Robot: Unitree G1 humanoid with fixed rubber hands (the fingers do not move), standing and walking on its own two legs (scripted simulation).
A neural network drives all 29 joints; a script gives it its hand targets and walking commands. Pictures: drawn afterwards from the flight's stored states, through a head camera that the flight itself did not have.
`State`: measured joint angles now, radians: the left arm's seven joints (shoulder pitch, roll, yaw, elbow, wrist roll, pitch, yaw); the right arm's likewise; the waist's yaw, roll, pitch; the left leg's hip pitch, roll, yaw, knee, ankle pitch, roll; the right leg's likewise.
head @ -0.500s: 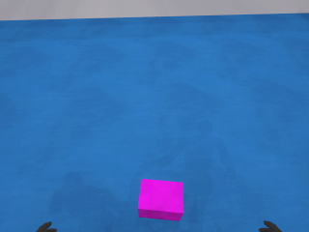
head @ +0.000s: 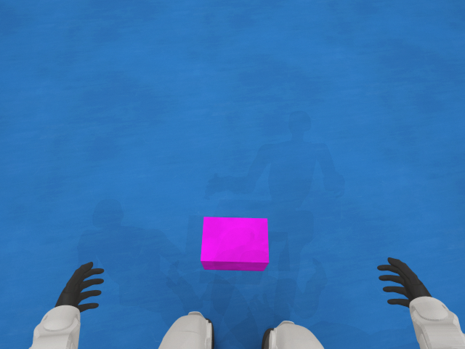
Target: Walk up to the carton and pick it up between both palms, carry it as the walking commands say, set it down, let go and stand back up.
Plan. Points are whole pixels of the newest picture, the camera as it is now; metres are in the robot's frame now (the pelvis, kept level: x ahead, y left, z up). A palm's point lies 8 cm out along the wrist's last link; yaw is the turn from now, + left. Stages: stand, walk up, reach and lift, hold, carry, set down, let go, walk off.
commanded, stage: reach and lift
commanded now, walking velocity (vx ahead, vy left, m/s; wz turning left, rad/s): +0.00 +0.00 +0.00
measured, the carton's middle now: (234, 245) +0.43 +0.02 -0.67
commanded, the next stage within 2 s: none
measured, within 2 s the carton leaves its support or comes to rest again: neither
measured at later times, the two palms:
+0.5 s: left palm (112, 248) +0.28 +0.28 -0.14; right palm (364, 240) +0.32 -0.25 -0.14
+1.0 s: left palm (150, 196) +0.43 +0.24 -0.20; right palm (326, 194) +0.45 -0.20 -0.20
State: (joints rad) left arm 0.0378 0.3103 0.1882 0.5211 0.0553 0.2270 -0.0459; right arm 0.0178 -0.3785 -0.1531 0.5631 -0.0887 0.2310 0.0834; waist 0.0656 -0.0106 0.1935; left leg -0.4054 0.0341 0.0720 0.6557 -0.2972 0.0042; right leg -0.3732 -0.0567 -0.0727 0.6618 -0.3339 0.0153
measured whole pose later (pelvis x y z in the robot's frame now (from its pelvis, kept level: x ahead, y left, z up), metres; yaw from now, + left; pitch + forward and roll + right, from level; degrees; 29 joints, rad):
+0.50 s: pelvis -0.05 -0.01 -0.06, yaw -1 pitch +19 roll +0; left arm -0.51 0.33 0.23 0.67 -0.05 0.29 -0.03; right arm -0.58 -0.34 -0.18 0.71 0.00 0.31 0.03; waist 0.07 -0.02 0.12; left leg -1.00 0.07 0.06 1.00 -0.33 0.00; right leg -0.98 -0.04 -0.06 1.01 -0.37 -0.01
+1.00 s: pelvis -0.06 +0.00 -0.10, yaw -2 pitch +41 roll -1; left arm -1.05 0.31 0.31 0.87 -0.07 0.18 0.00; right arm -1.12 -0.35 -0.27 0.93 0.01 0.18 0.03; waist 0.07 -0.01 -0.01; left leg -1.52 0.07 0.07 1.10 -0.30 0.03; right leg -1.50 -0.04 -0.04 1.11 -0.33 0.01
